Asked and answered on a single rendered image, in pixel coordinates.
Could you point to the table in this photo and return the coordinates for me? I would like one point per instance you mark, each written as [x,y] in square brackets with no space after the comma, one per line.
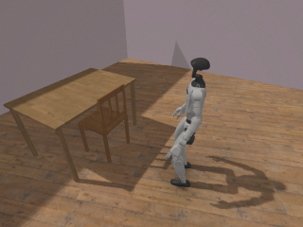
[58,104]

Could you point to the right robot shin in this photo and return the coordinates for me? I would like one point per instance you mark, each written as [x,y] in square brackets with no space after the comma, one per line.
[184,156]

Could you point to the robot left hand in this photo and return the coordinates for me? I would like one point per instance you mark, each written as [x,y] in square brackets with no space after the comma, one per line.
[176,151]

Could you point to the chair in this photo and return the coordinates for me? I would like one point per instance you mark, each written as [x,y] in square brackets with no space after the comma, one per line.
[103,120]

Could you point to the left robot upper arm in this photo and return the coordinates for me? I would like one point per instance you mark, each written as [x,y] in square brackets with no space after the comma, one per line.
[197,98]

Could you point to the left robot forearm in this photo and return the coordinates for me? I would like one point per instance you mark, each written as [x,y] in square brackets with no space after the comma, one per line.
[192,128]

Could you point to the robot right hand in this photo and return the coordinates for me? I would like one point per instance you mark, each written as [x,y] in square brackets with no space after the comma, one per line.
[179,111]

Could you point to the right robot forearm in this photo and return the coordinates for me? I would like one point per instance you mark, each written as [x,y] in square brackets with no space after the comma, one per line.
[183,107]

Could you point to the robot head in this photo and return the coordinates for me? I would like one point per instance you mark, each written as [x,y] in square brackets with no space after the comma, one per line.
[199,64]

